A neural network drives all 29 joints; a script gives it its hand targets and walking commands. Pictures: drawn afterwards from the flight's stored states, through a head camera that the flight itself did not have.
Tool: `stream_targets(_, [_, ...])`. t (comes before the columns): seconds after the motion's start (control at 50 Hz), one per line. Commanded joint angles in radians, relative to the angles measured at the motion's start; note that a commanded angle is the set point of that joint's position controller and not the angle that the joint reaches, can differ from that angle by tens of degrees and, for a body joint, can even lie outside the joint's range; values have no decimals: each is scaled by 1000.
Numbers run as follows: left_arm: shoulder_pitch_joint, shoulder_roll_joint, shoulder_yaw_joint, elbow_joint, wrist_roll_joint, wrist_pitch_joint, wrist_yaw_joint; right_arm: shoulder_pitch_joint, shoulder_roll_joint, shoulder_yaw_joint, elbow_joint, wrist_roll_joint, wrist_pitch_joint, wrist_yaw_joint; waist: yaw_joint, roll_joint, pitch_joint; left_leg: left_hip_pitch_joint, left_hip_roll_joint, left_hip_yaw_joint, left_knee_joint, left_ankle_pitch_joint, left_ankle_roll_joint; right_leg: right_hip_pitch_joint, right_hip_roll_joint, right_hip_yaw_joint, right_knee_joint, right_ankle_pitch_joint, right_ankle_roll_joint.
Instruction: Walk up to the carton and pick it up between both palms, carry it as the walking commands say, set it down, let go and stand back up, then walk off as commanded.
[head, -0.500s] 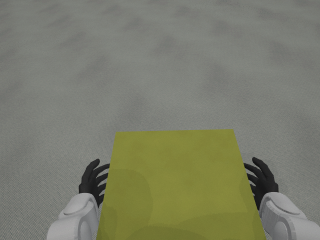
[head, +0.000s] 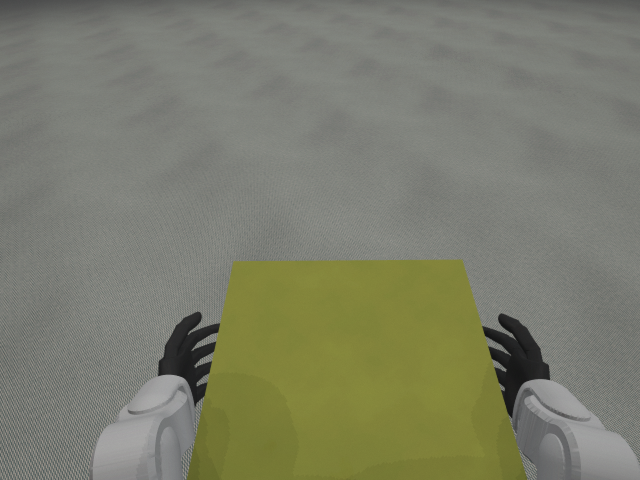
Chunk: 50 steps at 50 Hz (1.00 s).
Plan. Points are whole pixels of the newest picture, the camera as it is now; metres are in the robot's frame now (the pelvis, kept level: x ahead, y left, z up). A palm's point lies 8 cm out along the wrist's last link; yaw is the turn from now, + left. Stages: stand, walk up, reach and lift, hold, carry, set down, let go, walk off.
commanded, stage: carry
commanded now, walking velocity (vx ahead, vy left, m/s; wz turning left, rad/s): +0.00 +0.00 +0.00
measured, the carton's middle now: (347, 401) +0.25 +0.00 +0.02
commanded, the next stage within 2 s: none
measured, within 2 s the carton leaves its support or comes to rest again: neither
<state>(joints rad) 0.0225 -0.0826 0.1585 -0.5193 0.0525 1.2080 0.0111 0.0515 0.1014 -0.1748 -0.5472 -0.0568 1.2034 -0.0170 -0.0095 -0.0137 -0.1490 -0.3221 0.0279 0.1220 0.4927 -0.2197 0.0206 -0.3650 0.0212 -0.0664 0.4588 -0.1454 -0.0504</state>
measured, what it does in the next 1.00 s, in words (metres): stands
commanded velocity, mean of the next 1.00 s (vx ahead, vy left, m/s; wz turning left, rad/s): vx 0.00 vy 0.00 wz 0.00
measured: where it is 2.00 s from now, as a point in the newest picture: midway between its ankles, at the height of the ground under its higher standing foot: outside the picture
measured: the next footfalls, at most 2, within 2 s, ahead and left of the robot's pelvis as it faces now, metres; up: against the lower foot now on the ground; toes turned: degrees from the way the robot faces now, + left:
none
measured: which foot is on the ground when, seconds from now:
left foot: down 0.00-1.00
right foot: down 0.00-1.00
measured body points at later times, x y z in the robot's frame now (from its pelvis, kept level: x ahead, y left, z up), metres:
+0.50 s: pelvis +0.01 +0.01 +0.00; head -0.02 +0.01 +0.45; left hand +0.25 +0.19 +0.09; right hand +0.25 -0.17 +0.09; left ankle +0.02 +0.10 -0.74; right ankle +0.06 -0.09 -0.74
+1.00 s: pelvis +0.02 +0.02 +0.00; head +0.00 +0.02 +0.45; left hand +0.27 +0.20 +0.08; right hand +0.27 -0.16 +0.08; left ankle +0.02 +0.10 -0.74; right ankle +0.06 -0.09 -0.74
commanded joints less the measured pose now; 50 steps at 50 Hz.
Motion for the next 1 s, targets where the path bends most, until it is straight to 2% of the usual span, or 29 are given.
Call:
stream_targets(0.0, [-384, -670, -742, -95, -278, 1, -61, -436, 662, 770, -96, 303, 4, 73, 4, -1, -71, -24, 111, -121, -129, -122, -10, 72, -140, 154, -124, -154, 2])
stream_targets(0.22, [-396, -685, -747, -103, -287, -15, -64, -429, 679, 765, -81, 301, -10, 72, 1, 4, -96, 16, 100, -117, -115, -84, 0, 70, -144, 152, -134, -136, 1])
stream_targets(0.6, [-392, -696, -749, -84, -285, -36, -66, -425, 680, 758, -59, 300, -32, 74, -2, 17, -122, 48, 108, -127, -98, 43, 16, 108, -144, 111, -69, 47, -7])
stream_targets(0.98, [-417, -683, -712, 3, -245, -91, -69, -448, 652, 710, 26, 267, -85, 85, -4, 17, -124, 61, 106, -129, -103, 60, 23, 103, -142, 100, -54, 44, -9])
